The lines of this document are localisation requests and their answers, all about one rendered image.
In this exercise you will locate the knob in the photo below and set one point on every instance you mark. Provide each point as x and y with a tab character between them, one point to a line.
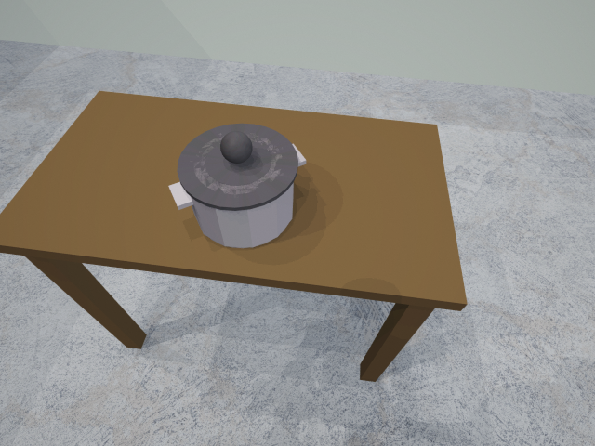
236	147

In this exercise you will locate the pot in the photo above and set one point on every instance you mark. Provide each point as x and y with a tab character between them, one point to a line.
244	228

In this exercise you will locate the lid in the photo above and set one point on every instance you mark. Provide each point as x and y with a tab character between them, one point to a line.
212	180

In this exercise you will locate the table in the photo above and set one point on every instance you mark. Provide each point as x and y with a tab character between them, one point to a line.
372	217

